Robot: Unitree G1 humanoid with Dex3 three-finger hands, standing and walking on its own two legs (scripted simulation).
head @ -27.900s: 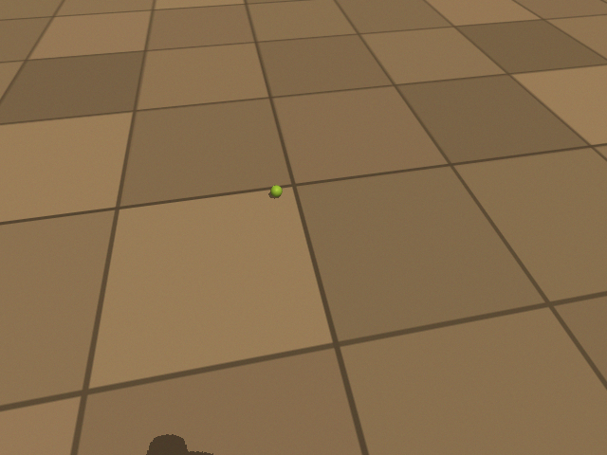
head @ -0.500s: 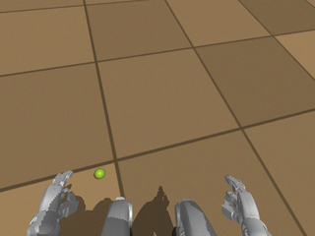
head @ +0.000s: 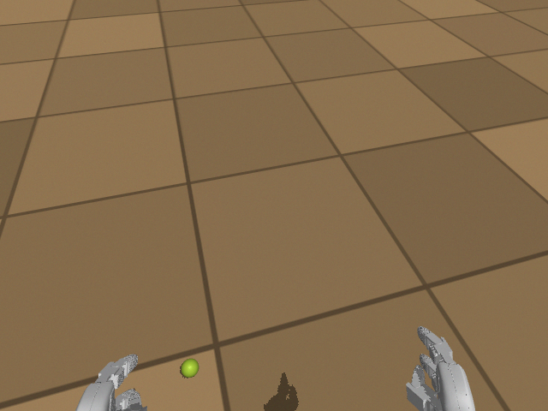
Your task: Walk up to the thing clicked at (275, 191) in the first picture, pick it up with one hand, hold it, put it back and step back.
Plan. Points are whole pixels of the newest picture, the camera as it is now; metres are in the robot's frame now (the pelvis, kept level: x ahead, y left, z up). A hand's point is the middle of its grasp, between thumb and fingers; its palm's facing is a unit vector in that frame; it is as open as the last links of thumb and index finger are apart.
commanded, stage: home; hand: left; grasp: from above
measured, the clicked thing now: (190, 367) +0.41 +0.25 -0.69
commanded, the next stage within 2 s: stand in 1.86 s
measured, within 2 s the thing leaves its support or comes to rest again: neither
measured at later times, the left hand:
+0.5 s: hand out of the picture +0.15 +0.18 -0.05, palm faces +0.05 -0.98 -0.21, open 7.4 cm
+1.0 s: hand out of the picture +0.15 +0.18 -0.05, palm faces +0.04 -0.98 -0.21, open 7.4 cm
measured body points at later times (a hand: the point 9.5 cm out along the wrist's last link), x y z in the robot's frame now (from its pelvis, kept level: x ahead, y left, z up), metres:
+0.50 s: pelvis -0.01 +0.00 +0.00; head +0.01 +0.00 +0.45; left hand +0.15 +0.23 -0.03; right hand +0.15 -0.25 -0.07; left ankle +0.01 +0.12 -0.68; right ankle -0.01 -0.14 -0.68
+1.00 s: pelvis -0.01 +0.00 +0.00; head +0.01 +0.00 +0.45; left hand +0.15 +0.23 -0.03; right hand +0.15 -0.25 -0.06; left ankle +0.01 +0.12 -0.68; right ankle -0.01 -0.14 -0.68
